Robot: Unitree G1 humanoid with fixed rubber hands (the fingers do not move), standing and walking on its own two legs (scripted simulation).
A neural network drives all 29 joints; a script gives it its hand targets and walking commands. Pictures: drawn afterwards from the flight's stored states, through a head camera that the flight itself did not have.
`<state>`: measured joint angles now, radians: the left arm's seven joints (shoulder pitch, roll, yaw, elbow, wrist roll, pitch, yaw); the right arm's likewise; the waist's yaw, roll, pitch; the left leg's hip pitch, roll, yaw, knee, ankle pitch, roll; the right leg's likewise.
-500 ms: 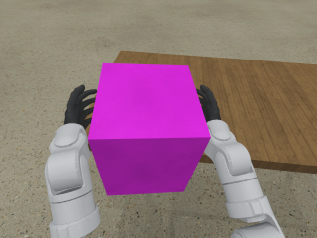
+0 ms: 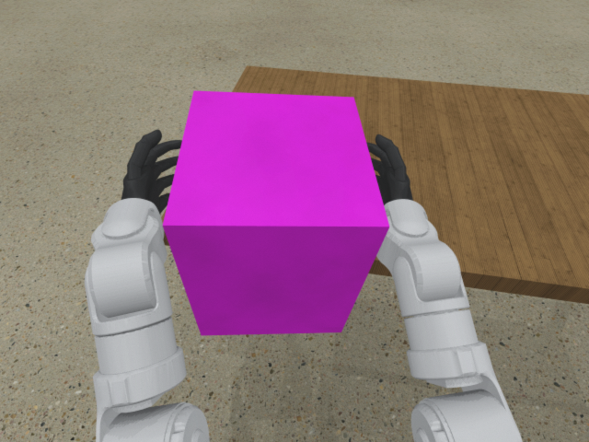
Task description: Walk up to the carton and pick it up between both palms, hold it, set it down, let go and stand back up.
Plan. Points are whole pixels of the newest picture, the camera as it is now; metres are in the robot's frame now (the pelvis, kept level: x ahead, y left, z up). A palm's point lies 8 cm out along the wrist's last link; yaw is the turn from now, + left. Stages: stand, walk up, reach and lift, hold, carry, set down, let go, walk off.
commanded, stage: hold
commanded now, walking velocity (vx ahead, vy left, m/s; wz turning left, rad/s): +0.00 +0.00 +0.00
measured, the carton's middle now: (273, 222) +0.39 +0.03 +0.12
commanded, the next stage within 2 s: set down in 0.10 s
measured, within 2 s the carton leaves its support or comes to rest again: neither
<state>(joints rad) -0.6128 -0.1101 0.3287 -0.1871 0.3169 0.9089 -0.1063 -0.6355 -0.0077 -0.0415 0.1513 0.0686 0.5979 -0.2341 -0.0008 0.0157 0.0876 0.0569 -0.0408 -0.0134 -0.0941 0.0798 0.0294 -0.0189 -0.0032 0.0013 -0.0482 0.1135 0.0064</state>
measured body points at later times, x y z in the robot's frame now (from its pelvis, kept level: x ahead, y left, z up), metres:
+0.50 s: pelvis +0.04 -0.01 +0.00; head +0.05 -0.01 +0.45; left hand +0.38 +0.17 +0.18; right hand +0.41 -0.13 +0.15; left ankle +0.02 +0.10 -0.75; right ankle +0.06 -0.12 -0.75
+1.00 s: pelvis +0.05 +0.00 +0.00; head +0.07 +0.00 +0.45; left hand +0.41 +0.15 +0.17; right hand +0.43 -0.14 +0.14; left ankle +0.02 +0.10 -0.75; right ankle +0.06 -0.12 -0.75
